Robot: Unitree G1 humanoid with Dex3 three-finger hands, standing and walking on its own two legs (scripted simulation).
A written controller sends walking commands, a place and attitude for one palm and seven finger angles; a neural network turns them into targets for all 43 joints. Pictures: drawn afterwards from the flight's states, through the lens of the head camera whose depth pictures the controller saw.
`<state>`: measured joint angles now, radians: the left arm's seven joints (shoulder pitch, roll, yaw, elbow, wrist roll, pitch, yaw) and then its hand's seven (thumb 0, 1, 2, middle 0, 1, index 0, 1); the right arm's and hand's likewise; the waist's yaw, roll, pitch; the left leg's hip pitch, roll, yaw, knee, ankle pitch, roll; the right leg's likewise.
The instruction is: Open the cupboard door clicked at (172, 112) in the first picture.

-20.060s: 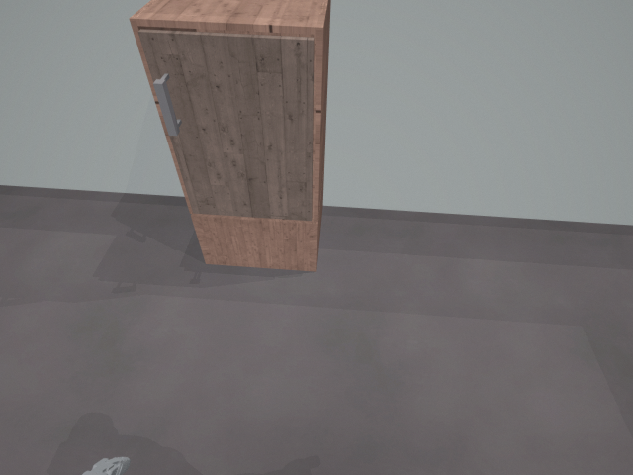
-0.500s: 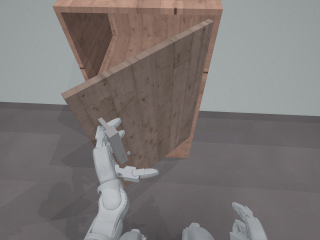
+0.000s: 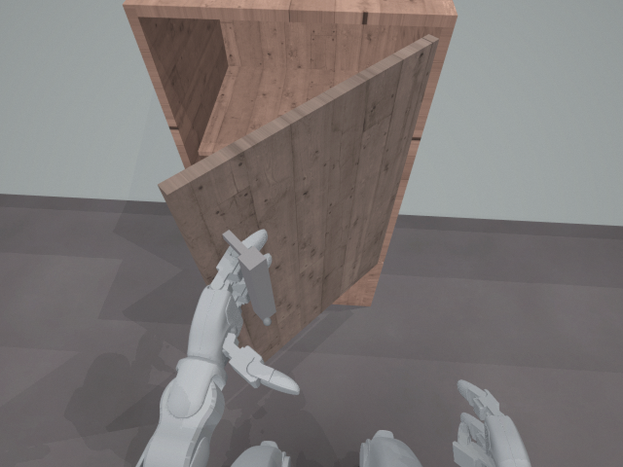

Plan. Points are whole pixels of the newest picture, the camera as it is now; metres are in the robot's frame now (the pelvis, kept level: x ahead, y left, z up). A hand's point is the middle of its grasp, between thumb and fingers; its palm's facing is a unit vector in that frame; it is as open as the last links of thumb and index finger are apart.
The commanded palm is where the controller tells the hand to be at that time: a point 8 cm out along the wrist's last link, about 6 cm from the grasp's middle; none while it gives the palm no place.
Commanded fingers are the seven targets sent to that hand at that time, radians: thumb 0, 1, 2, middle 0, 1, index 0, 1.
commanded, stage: slide the hand sideways off the handle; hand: left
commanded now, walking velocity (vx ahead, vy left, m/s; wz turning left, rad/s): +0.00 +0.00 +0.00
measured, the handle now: (249, 277) +0.34 +0.10 +0.04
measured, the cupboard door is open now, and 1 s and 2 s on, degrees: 46 46 46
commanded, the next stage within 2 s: draw the hand back to the body in 0.86 s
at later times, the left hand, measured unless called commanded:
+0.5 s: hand (236, 348) +0.25 +0.11 +0.04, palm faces -0.09 -1.00 -0.03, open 16.0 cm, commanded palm +0.22 +0.18 +0.04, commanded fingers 0.00 -0.50 0.30 -0.15 -0.30 -0.15 -0.30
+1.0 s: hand (192, 392) +0.20 +0.14 +0.04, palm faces -0.07 -1.00 -0.03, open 16.3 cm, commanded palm +0.18 +0.21 +0.05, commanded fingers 0.00 -0.50 0.30 -0.15 -0.30 -0.15 -0.30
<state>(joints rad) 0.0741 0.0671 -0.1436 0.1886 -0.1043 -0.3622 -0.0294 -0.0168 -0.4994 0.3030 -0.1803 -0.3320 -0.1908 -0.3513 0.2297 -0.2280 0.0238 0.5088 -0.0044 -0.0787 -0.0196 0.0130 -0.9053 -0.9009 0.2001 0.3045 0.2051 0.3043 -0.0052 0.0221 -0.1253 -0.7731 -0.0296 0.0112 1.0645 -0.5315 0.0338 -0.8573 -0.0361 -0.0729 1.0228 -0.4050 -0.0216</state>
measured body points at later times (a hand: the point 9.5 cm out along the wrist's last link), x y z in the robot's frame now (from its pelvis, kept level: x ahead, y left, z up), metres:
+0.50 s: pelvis +0.01 +0.00 -0.01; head +0.09 -0.01 +0.43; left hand +0.25 +0.16 +0.04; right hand +0.20 -0.22 -0.09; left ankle -0.01 +0.10 -0.67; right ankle +0.05 -0.11 -0.67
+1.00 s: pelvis +0.01 -0.02 -0.03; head +0.08 -0.02 +0.42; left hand +0.20 +0.20 +0.04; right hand +0.21 -0.25 -0.09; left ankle -0.01 +0.10 -0.67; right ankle +0.05 -0.11 -0.67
